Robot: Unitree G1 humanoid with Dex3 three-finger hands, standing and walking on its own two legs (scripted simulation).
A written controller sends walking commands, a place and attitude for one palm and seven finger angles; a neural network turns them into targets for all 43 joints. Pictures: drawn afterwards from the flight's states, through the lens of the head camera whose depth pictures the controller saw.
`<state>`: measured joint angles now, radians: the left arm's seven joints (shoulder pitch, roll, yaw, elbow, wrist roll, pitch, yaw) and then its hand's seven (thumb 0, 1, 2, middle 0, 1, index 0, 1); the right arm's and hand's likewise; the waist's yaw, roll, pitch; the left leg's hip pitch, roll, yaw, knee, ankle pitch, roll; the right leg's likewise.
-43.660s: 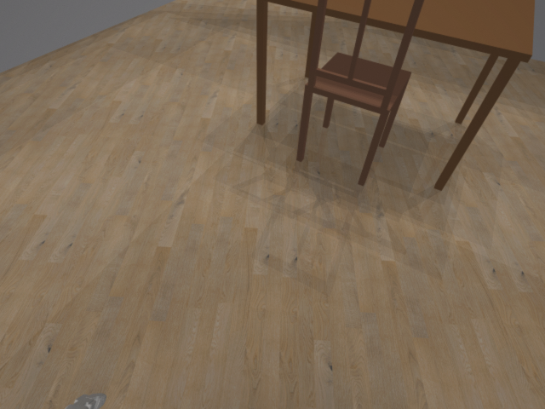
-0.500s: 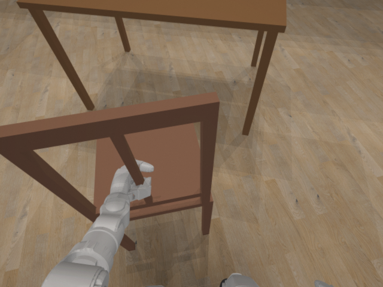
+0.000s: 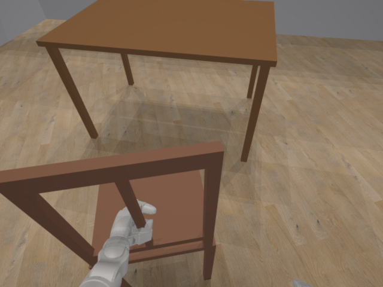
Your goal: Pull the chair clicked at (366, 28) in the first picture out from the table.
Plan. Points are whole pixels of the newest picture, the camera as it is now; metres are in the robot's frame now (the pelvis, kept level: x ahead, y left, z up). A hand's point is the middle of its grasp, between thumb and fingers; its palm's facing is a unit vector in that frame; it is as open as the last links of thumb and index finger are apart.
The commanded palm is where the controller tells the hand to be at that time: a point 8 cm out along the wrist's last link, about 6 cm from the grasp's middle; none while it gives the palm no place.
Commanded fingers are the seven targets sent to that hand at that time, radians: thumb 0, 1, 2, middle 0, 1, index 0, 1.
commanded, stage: stop walking, hand still on the chair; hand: left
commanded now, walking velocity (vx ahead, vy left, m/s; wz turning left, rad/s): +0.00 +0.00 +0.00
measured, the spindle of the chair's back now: (138, 217) +0.28 +0.15 -0.05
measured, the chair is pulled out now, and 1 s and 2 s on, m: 0.64 0.64 0.64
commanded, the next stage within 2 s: open the thumb and straighten the fingers in 0.42 s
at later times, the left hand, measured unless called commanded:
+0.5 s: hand (148, 230) +0.26 +0.12 -0.07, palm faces +0.04 -0.98 -0.17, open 5.3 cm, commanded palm +0.24 +0.17 -0.05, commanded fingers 0.00 0.90 0.90 -0.50 -1.45 -0.50 -1.45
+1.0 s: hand (144, 225) +0.28 +0.13 -0.08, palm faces +0.04 -0.99 -0.15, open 13.9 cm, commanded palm +0.25 +0.18 -0.05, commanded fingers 0.00 -0.55 0.20 -0.12 -0.36 -0.12 -0.36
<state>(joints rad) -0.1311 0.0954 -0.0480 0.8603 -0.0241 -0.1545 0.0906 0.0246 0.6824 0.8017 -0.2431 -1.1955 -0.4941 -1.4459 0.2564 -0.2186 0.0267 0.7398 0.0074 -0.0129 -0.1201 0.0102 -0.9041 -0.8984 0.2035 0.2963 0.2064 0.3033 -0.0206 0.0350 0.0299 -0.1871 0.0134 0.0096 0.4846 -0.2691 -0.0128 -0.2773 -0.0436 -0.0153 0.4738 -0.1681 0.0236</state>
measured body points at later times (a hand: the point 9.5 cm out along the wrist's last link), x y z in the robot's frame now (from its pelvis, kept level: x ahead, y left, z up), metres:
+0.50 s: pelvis +0.01 -0.01 +0.00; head +0.03 -0.03 +0.45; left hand +0.26 +0.17 -0.06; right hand +0.15 -0.26 -0.11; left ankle +0.00 +0.13 -0.74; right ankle +0.05 -0.13 -0.74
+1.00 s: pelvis +0.02 -0.01 -0.03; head +0.06 -0.03 +0.42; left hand +0.27 +0.19 -0.06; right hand +0.17 -0.26 -0.13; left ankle +0.00 +0.13 -0.74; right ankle +0.05 -0.13 -0.74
